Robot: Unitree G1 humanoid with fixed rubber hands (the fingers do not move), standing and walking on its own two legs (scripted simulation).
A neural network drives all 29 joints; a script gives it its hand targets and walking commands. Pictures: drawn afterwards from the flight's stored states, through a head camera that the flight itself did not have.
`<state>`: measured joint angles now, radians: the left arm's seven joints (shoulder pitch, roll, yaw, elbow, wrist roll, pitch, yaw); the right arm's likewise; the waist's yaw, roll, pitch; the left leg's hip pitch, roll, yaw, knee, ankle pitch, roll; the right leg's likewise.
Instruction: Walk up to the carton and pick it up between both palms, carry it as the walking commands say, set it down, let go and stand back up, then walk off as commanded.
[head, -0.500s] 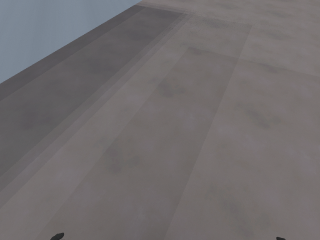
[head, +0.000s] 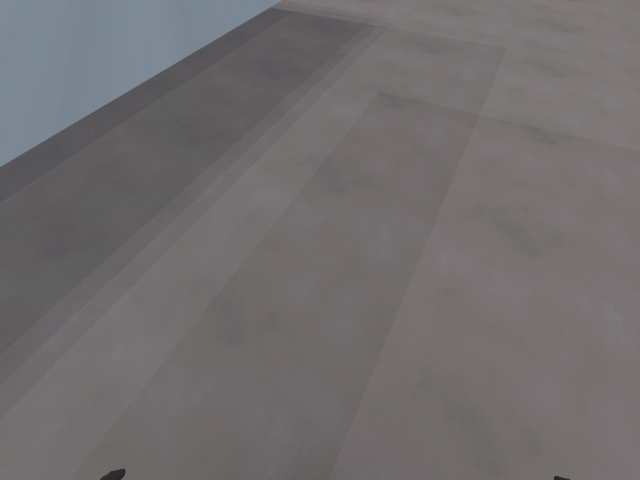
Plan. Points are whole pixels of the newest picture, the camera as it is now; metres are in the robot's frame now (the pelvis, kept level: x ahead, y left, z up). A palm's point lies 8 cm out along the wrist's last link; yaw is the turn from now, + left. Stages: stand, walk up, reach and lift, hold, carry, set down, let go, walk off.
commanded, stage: stand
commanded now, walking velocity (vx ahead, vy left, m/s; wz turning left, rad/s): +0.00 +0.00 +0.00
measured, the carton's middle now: out of the picture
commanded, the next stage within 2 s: walk up in 0.44 s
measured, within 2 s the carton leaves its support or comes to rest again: neither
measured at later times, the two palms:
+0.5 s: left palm out of the picture +0.11 +0.31 -0.11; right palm out of the picture +0.10 -0.31 -0.10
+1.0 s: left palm out of the picture +0.13 +0.25 -0.14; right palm out of the picture +0.00 -0.28 -0.13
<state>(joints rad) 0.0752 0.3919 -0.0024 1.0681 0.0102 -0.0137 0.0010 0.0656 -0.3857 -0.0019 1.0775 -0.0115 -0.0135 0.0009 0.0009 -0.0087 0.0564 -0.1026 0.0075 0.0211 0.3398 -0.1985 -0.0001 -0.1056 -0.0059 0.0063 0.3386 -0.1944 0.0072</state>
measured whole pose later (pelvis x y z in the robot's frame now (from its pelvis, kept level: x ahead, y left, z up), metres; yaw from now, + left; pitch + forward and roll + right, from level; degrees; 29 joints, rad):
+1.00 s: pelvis -0.01 +0.00 -0.01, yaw -13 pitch +0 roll +0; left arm 0.12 0.29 0.05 0.93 0.01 0.07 -0.04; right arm 0.16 -0.27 -0.03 0.93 -0.04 0.03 -0.03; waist 0.01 -0.02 0.14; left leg -0.18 0.10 0.23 0.51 -0.31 -0.01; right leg -0.42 -0.03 -0.04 0.87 -0.46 0.05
